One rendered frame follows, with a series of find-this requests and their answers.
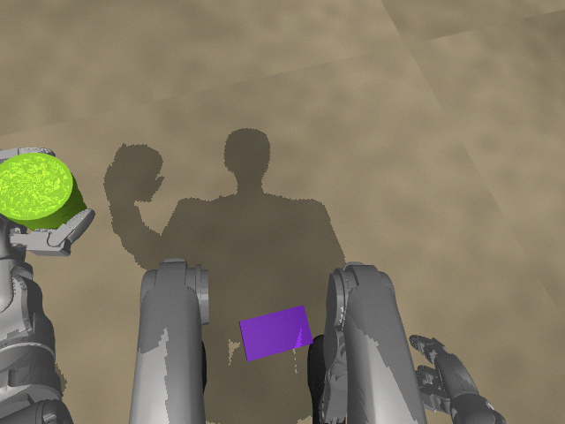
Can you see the right robot hand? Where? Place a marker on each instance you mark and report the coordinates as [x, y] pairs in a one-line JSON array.
[[450, 379]]

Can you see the right robot foot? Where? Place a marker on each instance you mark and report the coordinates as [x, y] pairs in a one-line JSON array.
[[316, 371]]

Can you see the left robot hand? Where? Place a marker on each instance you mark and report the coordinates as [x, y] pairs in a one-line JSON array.
[[14, 241]]

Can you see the right robot arm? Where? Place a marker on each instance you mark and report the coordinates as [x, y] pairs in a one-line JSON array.
[[471, 408]]

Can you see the left robot arm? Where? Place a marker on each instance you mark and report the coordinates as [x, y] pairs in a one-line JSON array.
[[30, 389]]

